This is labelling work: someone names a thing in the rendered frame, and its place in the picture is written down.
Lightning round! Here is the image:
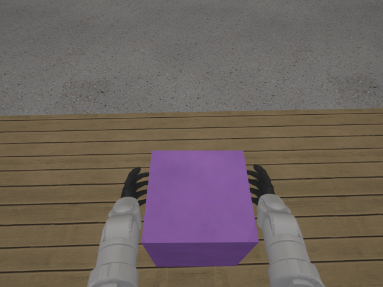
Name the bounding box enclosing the left robot hand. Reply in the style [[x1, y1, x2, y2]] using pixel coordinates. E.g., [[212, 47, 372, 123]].
[[121, 167, 149, 206]]

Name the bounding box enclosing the carton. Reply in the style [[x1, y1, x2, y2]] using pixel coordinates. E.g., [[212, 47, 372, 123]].
[[141, 151, 259, 267]]

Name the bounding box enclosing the right robot hand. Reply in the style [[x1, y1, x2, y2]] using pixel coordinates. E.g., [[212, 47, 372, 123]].
[[247, 164, 275, 205]]

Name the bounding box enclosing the robot right forearm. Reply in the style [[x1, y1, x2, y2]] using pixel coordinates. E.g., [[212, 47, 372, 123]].
[[257, 194, 325, 287]]

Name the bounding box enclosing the robot left forearm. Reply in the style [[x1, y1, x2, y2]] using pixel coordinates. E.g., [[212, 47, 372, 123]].
[[87, 197, 142, 287]]

